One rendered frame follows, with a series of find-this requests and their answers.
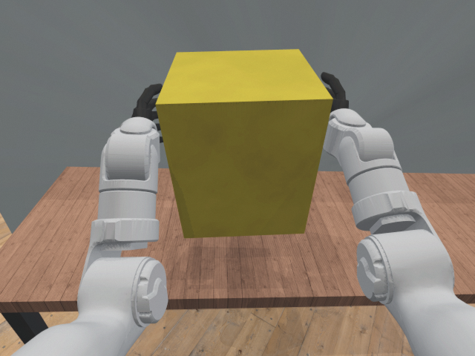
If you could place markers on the robot right forearm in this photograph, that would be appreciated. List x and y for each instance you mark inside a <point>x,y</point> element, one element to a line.
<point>382,200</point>

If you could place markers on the robot left forearm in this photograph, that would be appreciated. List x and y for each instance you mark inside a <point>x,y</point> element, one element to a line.
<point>128,183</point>

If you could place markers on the carton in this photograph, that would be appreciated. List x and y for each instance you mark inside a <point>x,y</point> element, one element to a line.
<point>243,132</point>

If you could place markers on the robot right hand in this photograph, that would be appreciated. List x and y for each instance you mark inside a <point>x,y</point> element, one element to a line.
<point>337,92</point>

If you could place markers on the robot left hand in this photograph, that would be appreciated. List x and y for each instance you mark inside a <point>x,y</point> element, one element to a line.
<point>145,104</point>

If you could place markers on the table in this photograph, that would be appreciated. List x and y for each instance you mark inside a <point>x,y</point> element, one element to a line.
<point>42,262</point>

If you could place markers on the right robot upper arm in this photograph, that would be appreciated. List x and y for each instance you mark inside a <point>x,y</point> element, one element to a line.
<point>409,272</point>

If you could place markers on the left robot upper arm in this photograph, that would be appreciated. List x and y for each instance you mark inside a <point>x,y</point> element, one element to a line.
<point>119,297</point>

